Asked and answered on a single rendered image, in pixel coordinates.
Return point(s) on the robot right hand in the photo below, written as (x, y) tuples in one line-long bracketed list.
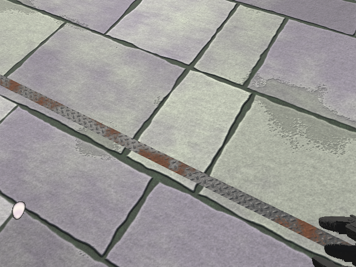
[(342, 225)]

